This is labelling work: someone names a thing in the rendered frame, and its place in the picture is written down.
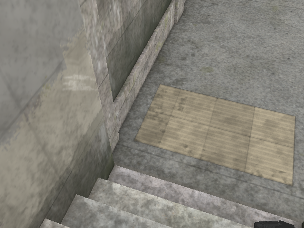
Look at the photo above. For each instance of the stairs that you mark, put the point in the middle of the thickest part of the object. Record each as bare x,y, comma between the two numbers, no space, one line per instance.
130,199

